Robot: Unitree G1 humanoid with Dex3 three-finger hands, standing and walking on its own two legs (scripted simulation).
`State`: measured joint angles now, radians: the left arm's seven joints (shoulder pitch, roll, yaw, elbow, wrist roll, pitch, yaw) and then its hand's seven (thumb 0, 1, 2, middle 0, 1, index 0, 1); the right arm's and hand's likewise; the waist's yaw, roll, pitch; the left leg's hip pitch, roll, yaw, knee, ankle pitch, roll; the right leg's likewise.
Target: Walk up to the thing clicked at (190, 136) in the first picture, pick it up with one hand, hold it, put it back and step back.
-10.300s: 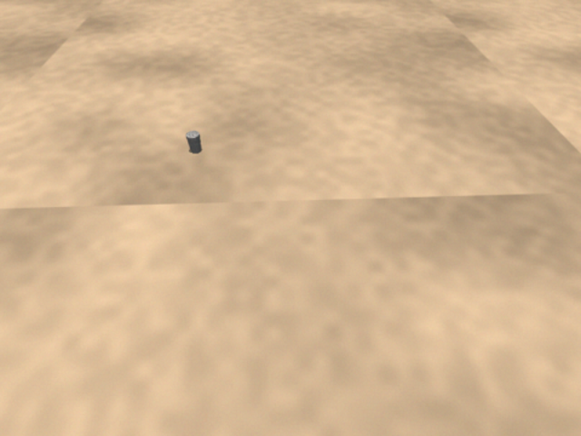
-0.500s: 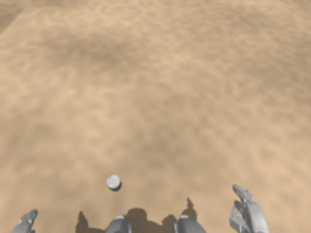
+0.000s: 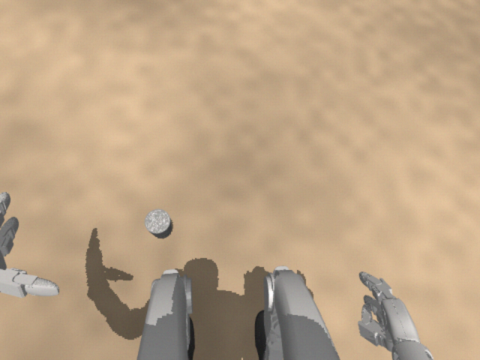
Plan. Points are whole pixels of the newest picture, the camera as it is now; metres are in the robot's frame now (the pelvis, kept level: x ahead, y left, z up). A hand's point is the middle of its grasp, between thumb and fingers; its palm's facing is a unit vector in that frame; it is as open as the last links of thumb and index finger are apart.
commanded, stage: go down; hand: left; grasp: from the side
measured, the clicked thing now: (160, 225) +0.45 +0.19 -0.50
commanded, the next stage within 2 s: approach in 1.38 s
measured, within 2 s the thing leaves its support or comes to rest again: neither
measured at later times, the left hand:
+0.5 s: hand (33, 231) +0.35 +0.36 -0.13, palm faces +0.12 -0.98 -0.13, open 17.1 cm
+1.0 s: hand (37, 222) +0.38 +0.37 -0.16, palm faces +0.09 -0.99 -0.09, open 17.4 cm
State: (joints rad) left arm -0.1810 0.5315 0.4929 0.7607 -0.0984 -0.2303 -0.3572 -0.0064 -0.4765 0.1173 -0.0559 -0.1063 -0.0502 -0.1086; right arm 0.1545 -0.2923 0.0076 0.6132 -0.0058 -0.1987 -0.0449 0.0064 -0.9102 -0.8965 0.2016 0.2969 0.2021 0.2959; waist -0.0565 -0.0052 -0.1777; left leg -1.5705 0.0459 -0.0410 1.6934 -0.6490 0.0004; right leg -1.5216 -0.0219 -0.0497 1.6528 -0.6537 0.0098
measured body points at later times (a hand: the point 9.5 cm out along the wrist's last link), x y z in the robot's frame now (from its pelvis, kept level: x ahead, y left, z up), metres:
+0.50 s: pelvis -0.03 +0.00 -0.11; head +0.16 +0.04 +0.29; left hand +0.34 +0.41 -0.12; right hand +0.11 -0.28 -0.21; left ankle +0.05 +0.12 -0.52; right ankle +0.05 -0.13 -0.52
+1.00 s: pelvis -0.05 +0.00 -0.17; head +0.16 +0.06 +0.23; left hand +0.37 +0.42 -0.15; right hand +0.08 -0.28 -0.26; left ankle +0.05 +0.12 -0.52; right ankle +0.05 -0.13 -0.52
